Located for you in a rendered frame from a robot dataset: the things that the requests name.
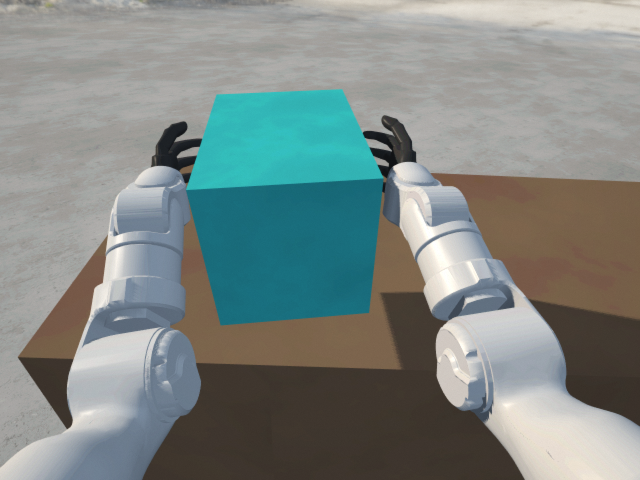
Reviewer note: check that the left robot forearm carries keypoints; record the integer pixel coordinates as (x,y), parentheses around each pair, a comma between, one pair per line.
(141,287)

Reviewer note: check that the carton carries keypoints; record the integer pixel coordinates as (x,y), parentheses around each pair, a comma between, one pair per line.
(285,194)

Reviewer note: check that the robot right hand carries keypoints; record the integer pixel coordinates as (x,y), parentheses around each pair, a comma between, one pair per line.
(401,145)

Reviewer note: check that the right robot forearm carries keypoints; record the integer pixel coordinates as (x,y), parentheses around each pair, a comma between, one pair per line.
(460,274)

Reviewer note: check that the left robot upper arm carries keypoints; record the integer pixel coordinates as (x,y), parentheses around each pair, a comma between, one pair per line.
(125,393)

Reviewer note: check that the pedestal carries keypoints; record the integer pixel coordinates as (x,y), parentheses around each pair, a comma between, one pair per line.
(356,397)

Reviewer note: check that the robot left hand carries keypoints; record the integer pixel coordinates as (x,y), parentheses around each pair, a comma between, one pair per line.
(167,150)

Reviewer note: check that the right robot upper arm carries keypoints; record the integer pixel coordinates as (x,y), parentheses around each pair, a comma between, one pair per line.
(506,366)

